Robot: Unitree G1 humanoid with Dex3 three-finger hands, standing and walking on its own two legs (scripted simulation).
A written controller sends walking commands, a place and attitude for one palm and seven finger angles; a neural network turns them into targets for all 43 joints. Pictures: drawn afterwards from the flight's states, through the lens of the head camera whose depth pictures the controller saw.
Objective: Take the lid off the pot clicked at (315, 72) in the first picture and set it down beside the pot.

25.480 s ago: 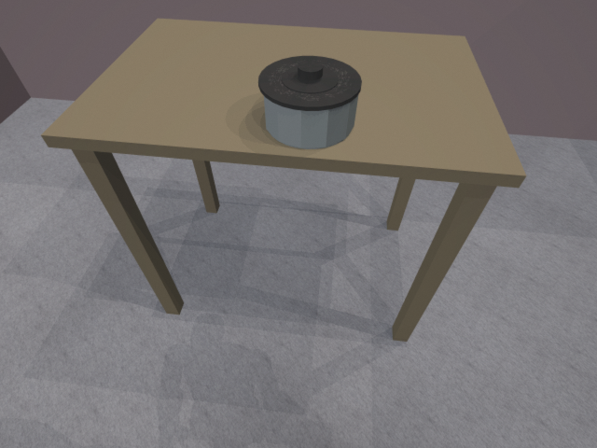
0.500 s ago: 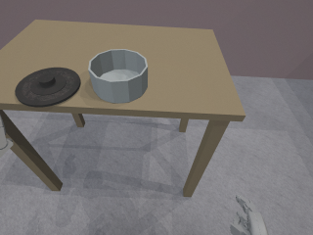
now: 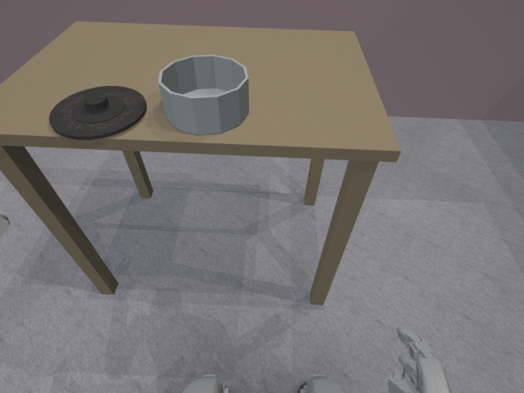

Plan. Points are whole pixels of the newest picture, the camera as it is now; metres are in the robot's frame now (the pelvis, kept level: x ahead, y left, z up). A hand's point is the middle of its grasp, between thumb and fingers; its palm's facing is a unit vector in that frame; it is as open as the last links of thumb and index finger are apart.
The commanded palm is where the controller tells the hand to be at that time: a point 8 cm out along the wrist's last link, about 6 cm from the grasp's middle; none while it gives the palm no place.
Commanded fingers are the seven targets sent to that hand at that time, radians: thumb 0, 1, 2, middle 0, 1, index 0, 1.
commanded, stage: step back with the hand held close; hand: left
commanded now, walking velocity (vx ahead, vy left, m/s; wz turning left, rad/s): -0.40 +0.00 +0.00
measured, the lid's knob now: (96, 101) +0.65 +0.37 +0.10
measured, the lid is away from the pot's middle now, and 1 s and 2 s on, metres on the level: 0.24 0.24 0.24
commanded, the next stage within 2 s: stop stepping back and stand still in 0.10 s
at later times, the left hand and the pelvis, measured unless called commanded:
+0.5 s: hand out of the picture +0.03 +0.19 +0.31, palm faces +0.51 -0.80 -0.31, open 7.5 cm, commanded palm -0.05 +0.25 +0.29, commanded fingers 0.00 0.90 0.90 -0.20 -0.30 -0.20 -0.30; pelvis -0.17 -0.03 +0.01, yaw +2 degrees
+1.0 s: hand out of the picture -0.11 +0.18 +0.27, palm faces +0.43 -0.81 -0.40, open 7.5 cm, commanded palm none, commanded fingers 0.00 0.90 0.90 -0.20 -0.30 -0.20 -0.30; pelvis -0.29 -0.03 +0.03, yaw +1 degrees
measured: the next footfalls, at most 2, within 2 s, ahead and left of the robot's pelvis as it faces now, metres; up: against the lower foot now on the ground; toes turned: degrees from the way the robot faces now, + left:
left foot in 0.32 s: +0.03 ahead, +0.13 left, +0.00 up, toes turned +0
right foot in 0.54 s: -0.17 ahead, -0.13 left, +0.00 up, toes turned +0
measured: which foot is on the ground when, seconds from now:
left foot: down 0.00-0.18, up 0.20-0.30, down 0.32-0.52, up 0.54-0.86, down 0.88-1.00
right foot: down 0.00-0.32, up 0.34-0.52, down 0.54-0.90, up 0.92-1.00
